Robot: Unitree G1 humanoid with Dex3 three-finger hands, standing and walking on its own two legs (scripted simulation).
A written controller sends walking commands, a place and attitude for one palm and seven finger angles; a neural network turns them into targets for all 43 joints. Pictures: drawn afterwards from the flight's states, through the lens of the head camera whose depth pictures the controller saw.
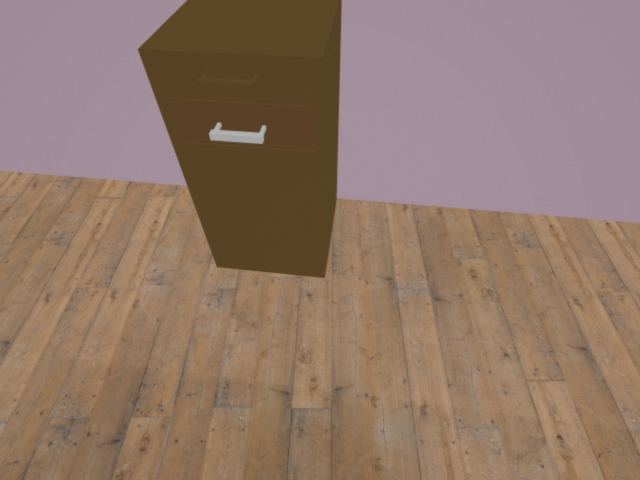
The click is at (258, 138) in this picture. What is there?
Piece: drawer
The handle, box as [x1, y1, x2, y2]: [209, 122, 265, 143]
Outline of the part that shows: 209,133 210,139 213,140 262,143 265,126 262,125 258,133 220,130 219,129 221,124 217,122 214,129 211,129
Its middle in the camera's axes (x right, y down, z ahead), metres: -0.22 -0.28 +1.01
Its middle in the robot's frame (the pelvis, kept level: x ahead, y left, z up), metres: +0.92 +0.26 -0.11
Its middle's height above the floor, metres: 0.67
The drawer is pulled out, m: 0.00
